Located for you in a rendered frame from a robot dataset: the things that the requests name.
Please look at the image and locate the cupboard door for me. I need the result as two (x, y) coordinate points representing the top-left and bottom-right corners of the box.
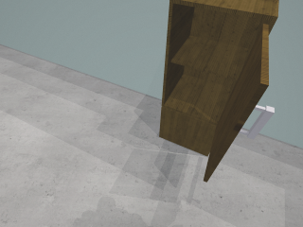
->
(204, 24), (269, 183)

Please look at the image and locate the handle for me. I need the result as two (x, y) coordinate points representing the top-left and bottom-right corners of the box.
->
(239, 105), (275, 140)

